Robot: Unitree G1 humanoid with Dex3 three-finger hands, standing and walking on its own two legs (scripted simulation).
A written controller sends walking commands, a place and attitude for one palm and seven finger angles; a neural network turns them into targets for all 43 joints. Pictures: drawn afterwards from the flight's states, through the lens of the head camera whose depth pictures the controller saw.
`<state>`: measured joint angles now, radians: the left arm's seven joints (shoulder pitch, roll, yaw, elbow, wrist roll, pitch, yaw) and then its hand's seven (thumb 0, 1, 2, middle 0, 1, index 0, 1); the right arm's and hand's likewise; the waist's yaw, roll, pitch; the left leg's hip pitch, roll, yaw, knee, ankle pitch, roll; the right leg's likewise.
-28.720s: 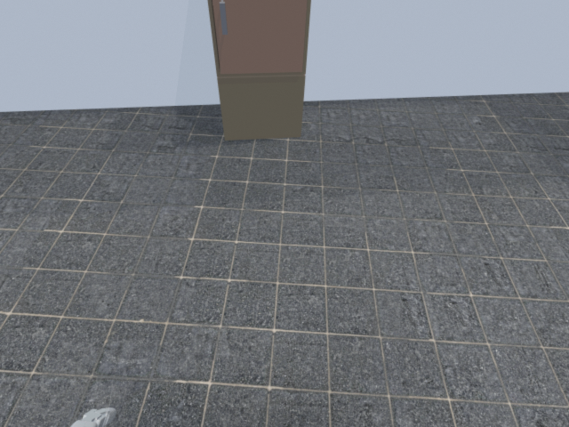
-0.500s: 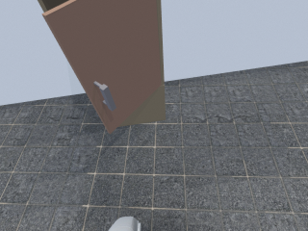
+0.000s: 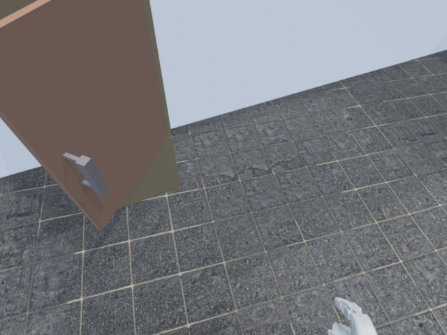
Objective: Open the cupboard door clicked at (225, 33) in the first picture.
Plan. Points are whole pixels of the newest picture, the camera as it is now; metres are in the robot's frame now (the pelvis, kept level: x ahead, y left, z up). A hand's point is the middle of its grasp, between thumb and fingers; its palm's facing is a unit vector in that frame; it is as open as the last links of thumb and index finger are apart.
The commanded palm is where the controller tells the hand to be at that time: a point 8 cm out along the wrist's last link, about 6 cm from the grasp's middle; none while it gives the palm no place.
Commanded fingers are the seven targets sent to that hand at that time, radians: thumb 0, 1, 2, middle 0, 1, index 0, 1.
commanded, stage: walk to a spot facing it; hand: left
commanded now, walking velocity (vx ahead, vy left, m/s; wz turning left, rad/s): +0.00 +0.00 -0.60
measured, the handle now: (85, 173) +0.42 +0.37 -0.07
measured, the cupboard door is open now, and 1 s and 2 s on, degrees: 44 44 44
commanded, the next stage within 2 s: none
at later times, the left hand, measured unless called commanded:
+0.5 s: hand (164, 300) +0.19 +0.14 -0.16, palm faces -0.34 -0.90 -0.27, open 7.4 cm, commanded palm none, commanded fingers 0.00 0.90 0.90 -0.20 -0.30 -0.20 -0.30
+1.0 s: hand (211, 276) +0.25 +0.05 -0.15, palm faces -0.56 -0.79 -0.25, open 7.4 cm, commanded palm none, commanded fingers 0.00 0.90 0.90 -0.20 -0.30 -0.20 -0.30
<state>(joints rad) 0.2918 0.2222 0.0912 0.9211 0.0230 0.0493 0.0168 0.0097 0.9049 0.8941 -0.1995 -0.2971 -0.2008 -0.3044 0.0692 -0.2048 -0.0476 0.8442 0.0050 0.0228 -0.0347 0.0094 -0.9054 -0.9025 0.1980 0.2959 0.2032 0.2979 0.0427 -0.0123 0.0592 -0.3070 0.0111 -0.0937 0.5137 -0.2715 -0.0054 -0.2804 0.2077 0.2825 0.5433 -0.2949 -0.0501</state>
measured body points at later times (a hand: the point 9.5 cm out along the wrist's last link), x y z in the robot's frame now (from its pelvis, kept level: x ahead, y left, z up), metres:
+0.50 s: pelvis +0.02 -0.02 +0.00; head +0.07 -0.04 +0.44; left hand +0.21 +0.19 -0.14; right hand -0.03 -0.29 -0.14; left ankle +0.04 +0.12 -0.68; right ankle -0.02 -0.14 -0.73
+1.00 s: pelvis +0.06 -0.07 +0.00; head +0.08 -0.10 +0.44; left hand +0.28 +0.09 -0.13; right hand -0.08 -0.30 -0.16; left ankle +0.11 +0.08 -0.68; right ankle -0.02 -0.14 -0.73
